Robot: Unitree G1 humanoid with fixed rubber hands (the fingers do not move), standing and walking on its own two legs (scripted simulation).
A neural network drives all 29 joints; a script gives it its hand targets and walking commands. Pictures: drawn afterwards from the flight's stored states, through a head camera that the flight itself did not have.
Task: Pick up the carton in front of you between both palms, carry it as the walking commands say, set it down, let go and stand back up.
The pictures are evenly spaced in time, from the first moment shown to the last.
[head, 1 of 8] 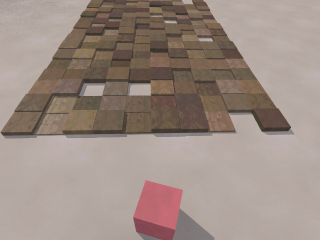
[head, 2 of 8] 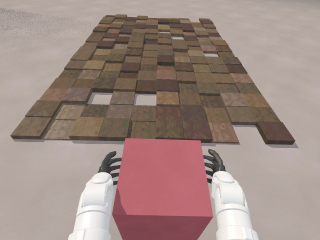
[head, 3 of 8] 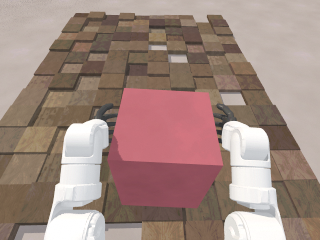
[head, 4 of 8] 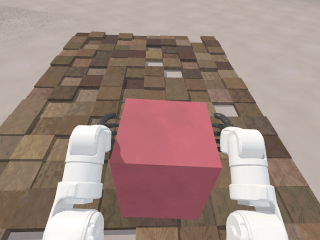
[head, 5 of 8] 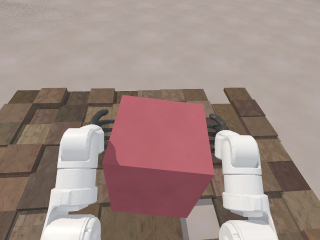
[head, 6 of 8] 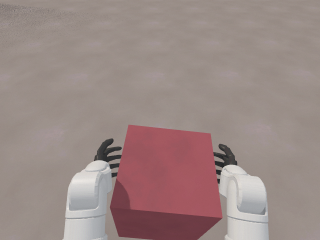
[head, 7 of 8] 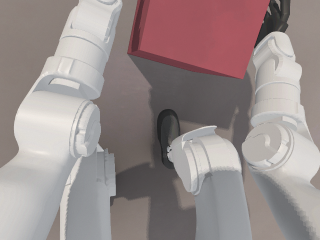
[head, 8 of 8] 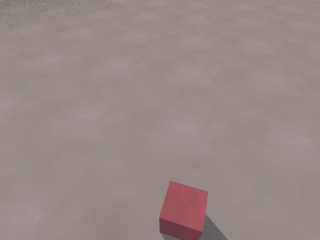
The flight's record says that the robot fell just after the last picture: no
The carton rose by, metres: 0.79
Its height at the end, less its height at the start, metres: +0.00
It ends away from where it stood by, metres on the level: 6.20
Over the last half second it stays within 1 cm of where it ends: yes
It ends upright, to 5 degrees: yes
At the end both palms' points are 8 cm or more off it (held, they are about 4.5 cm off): yes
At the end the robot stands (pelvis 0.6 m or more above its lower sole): yes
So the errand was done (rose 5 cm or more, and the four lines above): yes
